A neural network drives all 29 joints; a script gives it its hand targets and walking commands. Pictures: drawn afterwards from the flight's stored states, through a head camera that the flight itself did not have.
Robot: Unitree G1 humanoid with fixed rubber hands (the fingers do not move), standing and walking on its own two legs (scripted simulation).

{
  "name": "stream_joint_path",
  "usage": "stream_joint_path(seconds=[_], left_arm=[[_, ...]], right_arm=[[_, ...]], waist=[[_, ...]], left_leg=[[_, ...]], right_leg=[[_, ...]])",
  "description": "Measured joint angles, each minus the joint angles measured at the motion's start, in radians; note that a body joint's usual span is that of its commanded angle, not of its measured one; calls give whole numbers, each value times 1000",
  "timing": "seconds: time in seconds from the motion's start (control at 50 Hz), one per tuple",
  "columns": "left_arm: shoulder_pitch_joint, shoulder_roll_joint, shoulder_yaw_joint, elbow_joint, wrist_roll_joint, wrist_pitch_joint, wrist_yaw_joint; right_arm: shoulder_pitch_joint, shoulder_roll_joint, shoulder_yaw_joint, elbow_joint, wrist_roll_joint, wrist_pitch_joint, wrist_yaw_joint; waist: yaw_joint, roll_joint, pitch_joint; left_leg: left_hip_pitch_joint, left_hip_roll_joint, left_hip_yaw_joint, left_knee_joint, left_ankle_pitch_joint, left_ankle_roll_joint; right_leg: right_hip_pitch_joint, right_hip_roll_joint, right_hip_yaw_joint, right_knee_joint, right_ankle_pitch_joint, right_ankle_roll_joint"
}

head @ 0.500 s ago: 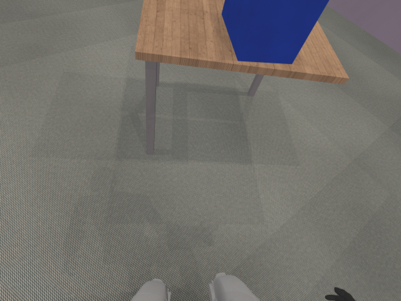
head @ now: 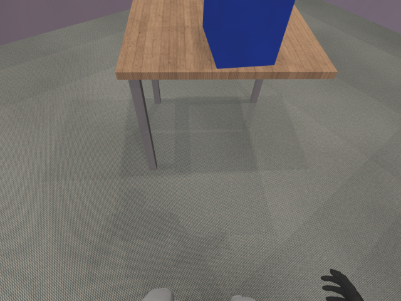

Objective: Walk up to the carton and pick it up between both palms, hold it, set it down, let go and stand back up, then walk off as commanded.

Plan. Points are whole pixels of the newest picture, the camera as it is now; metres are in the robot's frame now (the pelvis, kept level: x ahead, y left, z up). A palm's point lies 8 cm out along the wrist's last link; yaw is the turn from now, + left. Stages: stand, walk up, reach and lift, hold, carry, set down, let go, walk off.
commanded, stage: walk off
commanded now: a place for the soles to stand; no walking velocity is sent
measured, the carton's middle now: (241, 7) +1.03 -0.06 +0.08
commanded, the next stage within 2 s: stand in 1.36 s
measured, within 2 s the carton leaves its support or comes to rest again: neither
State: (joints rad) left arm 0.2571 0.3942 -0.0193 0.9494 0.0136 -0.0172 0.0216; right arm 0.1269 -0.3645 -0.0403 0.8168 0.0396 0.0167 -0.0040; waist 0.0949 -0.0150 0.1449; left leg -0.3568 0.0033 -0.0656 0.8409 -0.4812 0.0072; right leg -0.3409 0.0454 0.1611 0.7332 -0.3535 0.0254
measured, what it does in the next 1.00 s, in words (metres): steps on the spot: left foot, then right foot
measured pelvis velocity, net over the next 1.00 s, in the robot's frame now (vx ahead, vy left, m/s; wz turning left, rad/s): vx -0.06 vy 0.01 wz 0.00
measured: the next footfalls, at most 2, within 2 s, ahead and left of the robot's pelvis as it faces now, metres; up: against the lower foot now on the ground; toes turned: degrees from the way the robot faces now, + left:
left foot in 0.26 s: +0.01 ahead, +0.12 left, +0.00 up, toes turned -4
right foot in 0.54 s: +0.02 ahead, -0.17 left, +0.00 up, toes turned +6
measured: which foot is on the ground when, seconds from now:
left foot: up 0.00-0.24, down 0.26-1.00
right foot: down 0.00-0.28, up 0.30-0.52, down 0.54-1.00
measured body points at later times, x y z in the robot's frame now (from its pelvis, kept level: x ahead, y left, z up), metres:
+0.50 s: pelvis -0.02 +0.00 +0.01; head +0.03 +0.02 +0.45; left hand +0.01 +0.32 -0.13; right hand +0.12 -0.29 -0.10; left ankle +0.00 +0.13 -0.71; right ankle -0.03 -0.17 -0.69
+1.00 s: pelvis -0.06 +0.01 +0.01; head -0.03 +0.01 +0.45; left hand -0.05 +0.32 -0.12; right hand +0.09 -0.28 -0.10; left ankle -0.03 +0.12 -0.71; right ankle -0.02 -0.17 -0.71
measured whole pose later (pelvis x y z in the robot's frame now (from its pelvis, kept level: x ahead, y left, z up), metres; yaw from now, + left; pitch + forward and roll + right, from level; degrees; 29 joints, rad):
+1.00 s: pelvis -0.06 +0.01 +0.01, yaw +0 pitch -4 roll -1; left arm 0.25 0.39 -0.02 1.01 0.01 -0.04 0.03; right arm 0.12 -0.37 -0.04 0.87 0.04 0.03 0.02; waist 0.09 0.02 0.13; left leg -0.30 -0.03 -0.06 0.71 -0.34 0.02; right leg -0.28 -0.01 0.13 0.65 -0.32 0.04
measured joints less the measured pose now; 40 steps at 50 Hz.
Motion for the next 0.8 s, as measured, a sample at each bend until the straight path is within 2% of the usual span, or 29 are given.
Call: stream_joint_path(seconds=[0.06, 0.18, 0.22, 0.26, 0.3, 0.32, 0.38, 0.44, 0.5, 0.54, 0.56, 0.58, 0.62, 0.66, 0.72, 0.76, 0.8], left_arm=[[0, 0, 0, -30, 0, -13, -2], [0, -1, 0, -76, 0, -26, 2], [0, -1, 0, -80, 0, -26, 2], [-1, -1, 0, -80, 0, -21, 2], [-3, -1, 1, -75, 0, -13, 5], [-3, -1, 1, -69, 0, -11, 8], [-3, -1, 1, -43, -1, -10, 14], [-3, -1, 0, -20, -3, -9, 14], [-2, 0, 0, -4, -3, -12, 14], [-2, 1, 0, 8, -3, -20, 14], [-3, -2, 0, 14, -3, -24, 15], [-3, -7, 0, 21, -3, -26, 13], [-3, -8, 0, 25, -3, -28, 9], [-3, -8, 0, 20, -3, -35, 9], [-4, -8, 0, 7, -3, -33, 9], [-8, -7, 0, 2, -3, -28, 12], [-8, -7, 0, 3, -3, -25, 13]], right_arm=[[-6, 0, 0, 1, 0, 2, 0], [-6, -1, 0, 14, 0, 3, 0], [-6, -1, 0, 22, 0, 3, 0], [-3, -1, 0, 29, 0, 3, 0], [3, 0, 0, 39, 0, 3, 6], [6, 0, 0, 39, 0, 3, 7], [6, 0, 0, 39, 0, 2, 7], [5, 0, 0, 39, 0, 3, 7], [5, 0, 0, 39, 0, 3, 7], [2, 0, 0, 39, 0, 3, 9], [-2, 0, 0, 39, 0, 5, 10], [-2, 0, 0, 41, 0, 7, 10], [-3, -1, 0, 41, 0, 9, 10], [-4, -5, 0, 41, 0, 9, 11], [1, -8, 0, 42, 0, 9, 12], [8, -4, 1, 50, 0, 9, 21], [9, -3, 0, 54, 0, 9, 27]], waist=[[0, 30, -7], [-1, 71, -8], [-1, 76, -8], [-1, 75, -8], [-1, 57, -10], [-1, 52, -10], [-1, 41, -10], [-1, 26, -11], [0, 12, -12], [0, -1, -12], [-1, 0, -11], [-1, 6, -14], [-1, 13, -19], [-1, 24, -19], [-1, 53, -19], [-1, 52, -18], [-1, 53, -18]], left_leg=[[-15, -31, -1, 95, -57, 0], [-5, -33, -2, 51, -52, 0], [12, -32, -3, -20, -20, 0], [36, -33, -2, -104, 95, 0], [38, -41, 2, -107, 111, 4], [40, -38, 1, -107, 103, 8], [42, -17, 0, -107, 93, 12], [37, 2, 1, -107, 98, 12], [35, 9, 3, -107, 104, 2], [33, 2, 5, -101, 105, -10], [32, 1, 3, -92, 103, -13], [32, 1, 1, -89, 93, -13], [32, -14, 2, -63, -9, -13], [31, -22, 1, -55, -26, -13], [54, -18, 0, -112, 143, -9], [54, -30, 2, -113, 129, 3], [54, -29, 2, -116, 116, 11]], right_leg=[[-1, -3, 3, -11, 4, 2], [-18, -3, 2, -17, 13, 2], [-18, -3, 2, -17, 13, 5], [-18, -4, 2, -16, 13, 14], [-16, -11, 5, -15, 17, 14], [-16, -6, 4, -2, -5, 14], [-17, 15, 3, 100, -180, 14], [-7, 13, 3, 133, -218, 14], [24, -10, -14, 74, -174, 14], [75, -32, -21, -54, -16, 11], [80, -34, -24, -62, 18, 14], [80, -33, -28, -58, 14, 18], [80, -40, -28, -58, -7, 19], [73, -47, -29, -58, -12, 19], [60, -47, -31, -54, -6, 22], [60, -56, -30, -53, -3, 20], [60, -53, -33, -52, -68, 16]])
